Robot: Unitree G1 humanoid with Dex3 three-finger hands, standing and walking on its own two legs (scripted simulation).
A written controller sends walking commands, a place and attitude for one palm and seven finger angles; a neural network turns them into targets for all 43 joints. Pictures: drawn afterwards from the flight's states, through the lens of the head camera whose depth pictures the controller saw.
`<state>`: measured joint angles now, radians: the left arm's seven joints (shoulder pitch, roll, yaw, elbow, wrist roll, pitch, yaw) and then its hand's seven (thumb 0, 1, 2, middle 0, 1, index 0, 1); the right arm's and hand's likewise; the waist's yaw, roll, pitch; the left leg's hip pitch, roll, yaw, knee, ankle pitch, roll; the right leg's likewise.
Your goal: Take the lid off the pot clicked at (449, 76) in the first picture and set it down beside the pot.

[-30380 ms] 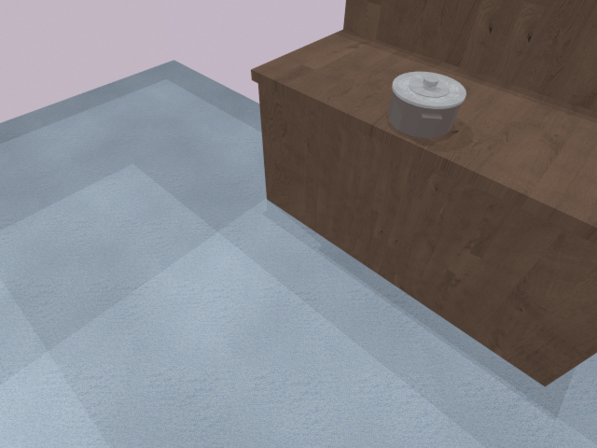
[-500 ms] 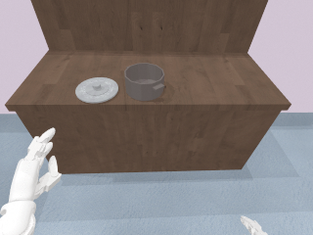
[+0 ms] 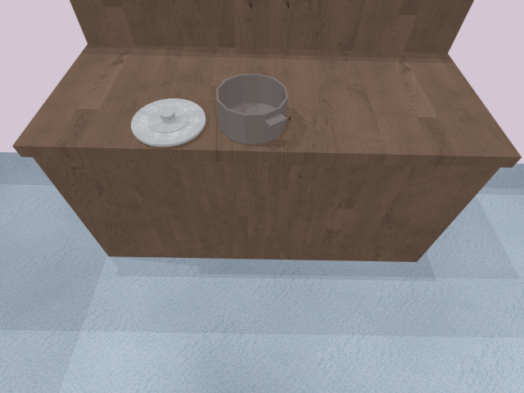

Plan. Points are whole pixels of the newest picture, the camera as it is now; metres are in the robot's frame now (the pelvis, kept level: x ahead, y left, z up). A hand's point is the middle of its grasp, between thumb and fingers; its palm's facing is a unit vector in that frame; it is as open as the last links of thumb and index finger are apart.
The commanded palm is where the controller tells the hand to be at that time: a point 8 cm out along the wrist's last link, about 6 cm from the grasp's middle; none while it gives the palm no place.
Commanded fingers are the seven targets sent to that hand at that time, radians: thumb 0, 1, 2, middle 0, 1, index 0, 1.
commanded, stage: let the arm hang, fingers relaxed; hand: left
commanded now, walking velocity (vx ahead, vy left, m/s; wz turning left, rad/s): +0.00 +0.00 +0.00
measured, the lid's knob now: (167, 114) +0.78 +0.30 -0.07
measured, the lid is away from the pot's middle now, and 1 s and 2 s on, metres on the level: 0.23 0.23 0.23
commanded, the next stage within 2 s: look to check the result in 1.16 s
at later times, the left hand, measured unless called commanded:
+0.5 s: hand out of the picture +0.03 +0.16 -0.18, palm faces +0.02 -0.98 -0.17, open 7.3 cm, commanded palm none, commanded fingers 0.00 0.90 0.90 -0.20 -0.30 -0.20 -0.30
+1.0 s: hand out of the picture +0.04 +0.16 -0.18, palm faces +0.02 -0.99 -0.17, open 7.4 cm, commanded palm none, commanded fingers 0.00 0.90 0.90 -0.20 -0.30 -0.20 -0.30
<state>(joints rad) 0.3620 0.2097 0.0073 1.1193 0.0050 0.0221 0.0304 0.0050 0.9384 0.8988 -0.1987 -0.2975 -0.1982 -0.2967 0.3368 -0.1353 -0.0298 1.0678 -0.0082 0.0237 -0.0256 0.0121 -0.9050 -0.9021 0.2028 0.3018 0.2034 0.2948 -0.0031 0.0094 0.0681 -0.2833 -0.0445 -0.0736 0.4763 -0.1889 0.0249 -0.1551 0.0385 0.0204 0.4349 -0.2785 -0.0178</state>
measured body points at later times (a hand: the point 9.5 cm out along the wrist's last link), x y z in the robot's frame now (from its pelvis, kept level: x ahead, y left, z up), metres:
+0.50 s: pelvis +0.03 -0.01 +0.00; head +0.04 +0.00 +0.45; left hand +0.03 +0.21 -0.17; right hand +0.01 -0.23 -0.16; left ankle +0.04 +0.10 -0.74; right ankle -0.03 -0.11 -0.74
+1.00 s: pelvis +0.04 +0.00 +0.00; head +0.06 +0.00 +0.45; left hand +0.04 +0.21 -0.17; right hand +0.02 -0.22 -0.16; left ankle +0.04 +0.10 -0.74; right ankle -0.03 -0.11 -0.74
